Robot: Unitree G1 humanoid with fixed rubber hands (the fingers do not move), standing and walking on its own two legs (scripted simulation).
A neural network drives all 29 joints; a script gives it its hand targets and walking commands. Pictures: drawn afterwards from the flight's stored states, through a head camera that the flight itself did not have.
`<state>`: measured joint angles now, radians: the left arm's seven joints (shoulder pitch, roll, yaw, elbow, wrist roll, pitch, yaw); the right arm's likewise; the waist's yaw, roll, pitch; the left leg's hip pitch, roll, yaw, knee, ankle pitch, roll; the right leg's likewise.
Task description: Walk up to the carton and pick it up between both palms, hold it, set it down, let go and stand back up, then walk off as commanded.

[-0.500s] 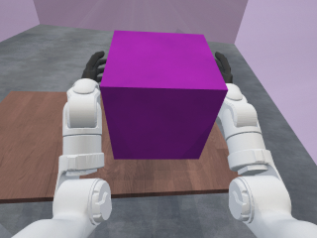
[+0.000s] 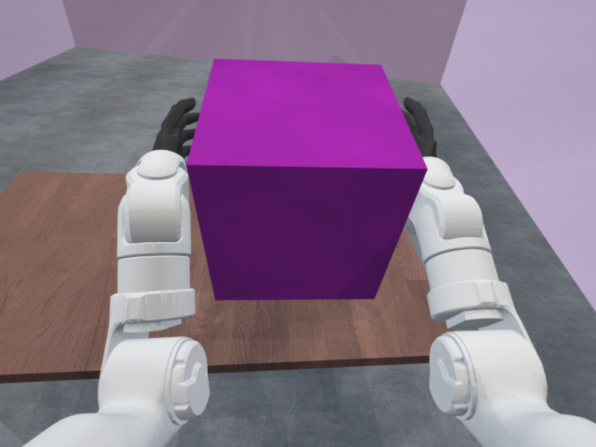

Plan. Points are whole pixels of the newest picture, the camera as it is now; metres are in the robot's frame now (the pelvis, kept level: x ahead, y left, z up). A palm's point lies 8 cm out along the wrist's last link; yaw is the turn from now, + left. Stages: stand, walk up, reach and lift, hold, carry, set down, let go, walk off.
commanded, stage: hold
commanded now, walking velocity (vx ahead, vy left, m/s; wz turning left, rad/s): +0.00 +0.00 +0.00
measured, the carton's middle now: (297, 183) +0.36 +0.01 +0.22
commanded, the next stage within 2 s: none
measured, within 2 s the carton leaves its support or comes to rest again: neither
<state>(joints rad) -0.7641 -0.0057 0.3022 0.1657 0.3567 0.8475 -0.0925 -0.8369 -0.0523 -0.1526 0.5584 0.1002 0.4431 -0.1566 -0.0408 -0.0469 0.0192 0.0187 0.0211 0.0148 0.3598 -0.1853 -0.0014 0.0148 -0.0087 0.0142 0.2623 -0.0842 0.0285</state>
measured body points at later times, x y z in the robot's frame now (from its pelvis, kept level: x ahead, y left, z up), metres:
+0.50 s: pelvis +0.00 +0.00 +0.00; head -0.07 +0.03 +0.44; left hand +0.37 +0.17 +0.25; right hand +0.38 -0.14 +0.26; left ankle +0.02 +0.12 -0.75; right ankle +0.05 -0.14 -0.75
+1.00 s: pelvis +0.00 +0.00 +0.00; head -0.08 +0.03 +0.44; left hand +0.37 +0.17 +0.25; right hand +0.38 -0.14 +0.26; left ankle +0.02 +0.12 -0.75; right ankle +0.05 -0.14 -0.75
